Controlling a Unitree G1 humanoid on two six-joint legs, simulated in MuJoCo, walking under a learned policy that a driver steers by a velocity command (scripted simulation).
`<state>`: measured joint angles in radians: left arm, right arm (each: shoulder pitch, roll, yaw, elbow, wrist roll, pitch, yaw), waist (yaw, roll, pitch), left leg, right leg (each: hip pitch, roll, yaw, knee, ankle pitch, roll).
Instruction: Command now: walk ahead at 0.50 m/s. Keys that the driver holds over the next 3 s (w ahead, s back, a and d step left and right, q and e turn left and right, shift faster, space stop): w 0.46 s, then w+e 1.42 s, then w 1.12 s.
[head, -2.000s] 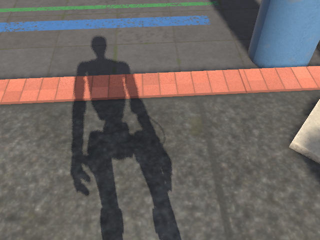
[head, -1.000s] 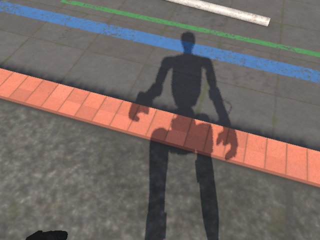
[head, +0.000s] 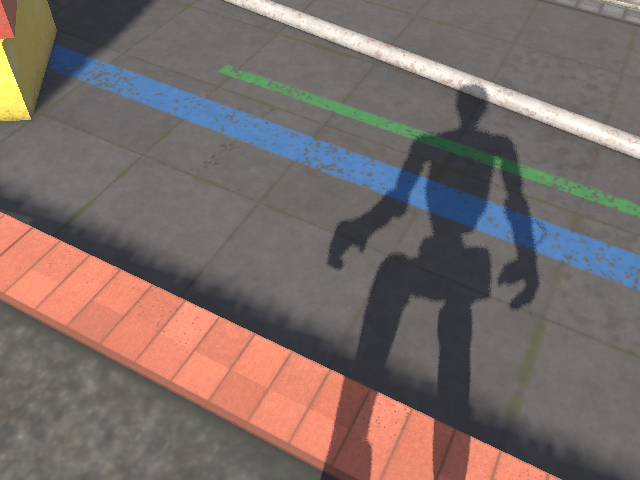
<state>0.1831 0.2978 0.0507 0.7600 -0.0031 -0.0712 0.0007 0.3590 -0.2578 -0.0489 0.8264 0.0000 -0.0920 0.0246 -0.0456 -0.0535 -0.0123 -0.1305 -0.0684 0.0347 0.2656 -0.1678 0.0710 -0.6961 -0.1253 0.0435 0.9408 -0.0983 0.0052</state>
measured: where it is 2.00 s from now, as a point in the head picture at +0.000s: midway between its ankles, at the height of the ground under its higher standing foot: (439, 318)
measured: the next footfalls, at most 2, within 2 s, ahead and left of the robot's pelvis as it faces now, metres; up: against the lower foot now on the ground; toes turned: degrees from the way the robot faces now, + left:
right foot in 0.26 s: +0.32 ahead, -0.15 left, +0.00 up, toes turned -2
left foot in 0.78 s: +0.59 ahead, +0.07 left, +0.00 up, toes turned -8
